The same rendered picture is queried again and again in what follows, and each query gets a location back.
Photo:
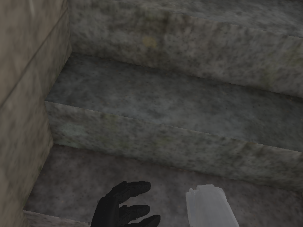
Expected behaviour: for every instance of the robot right thigh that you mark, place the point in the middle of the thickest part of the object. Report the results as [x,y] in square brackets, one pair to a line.
[207,206]

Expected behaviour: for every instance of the left robot hand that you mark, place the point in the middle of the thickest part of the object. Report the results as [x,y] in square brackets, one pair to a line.
[109,214]

